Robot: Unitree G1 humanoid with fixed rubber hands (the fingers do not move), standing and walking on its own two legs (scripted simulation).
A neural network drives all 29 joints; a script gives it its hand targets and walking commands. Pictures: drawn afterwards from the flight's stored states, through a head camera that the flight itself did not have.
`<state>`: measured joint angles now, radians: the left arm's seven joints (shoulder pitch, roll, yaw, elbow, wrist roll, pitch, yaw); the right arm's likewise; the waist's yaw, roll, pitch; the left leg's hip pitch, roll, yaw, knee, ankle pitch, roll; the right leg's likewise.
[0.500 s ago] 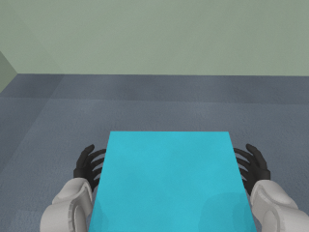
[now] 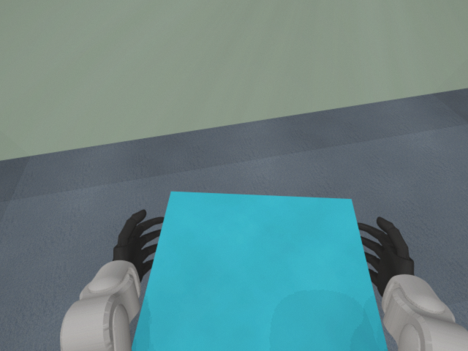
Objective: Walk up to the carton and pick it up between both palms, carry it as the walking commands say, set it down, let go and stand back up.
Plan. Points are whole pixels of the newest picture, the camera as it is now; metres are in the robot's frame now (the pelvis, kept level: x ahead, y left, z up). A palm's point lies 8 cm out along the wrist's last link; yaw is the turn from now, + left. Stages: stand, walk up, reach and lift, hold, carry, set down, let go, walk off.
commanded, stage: carry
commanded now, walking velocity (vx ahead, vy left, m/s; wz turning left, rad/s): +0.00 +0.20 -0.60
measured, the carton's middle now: (255, 291) +0.23 +0.00 +0.01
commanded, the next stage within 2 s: none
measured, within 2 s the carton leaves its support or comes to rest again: neither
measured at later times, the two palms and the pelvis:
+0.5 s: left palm (88, 249) +0.26 +0.26 +0.09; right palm (333, 322) +0.16 -0.09 +0.10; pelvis +0.00 +0.14 +0.01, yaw -17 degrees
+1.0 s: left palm (93, 217) +0.32 +0.28 +0.09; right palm out of the picture +0.12 -0.02 +0.10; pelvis +0.03 +0.26 +0.00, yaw -35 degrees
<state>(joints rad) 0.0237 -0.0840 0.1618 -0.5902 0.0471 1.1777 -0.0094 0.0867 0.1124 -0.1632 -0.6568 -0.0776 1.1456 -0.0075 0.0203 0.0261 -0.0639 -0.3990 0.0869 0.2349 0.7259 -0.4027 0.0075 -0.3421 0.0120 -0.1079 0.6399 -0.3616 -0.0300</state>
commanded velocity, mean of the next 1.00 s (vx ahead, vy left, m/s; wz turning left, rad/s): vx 0.00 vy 0.20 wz -0.60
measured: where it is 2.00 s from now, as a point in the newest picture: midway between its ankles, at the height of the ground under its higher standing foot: outside the picture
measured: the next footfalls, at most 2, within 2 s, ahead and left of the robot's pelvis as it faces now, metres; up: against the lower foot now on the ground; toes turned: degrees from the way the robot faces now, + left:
left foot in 0.34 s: +0.08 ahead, +0.23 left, +0.00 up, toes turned -8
right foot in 0.62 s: -0.03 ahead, +0.08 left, +0.00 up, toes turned -29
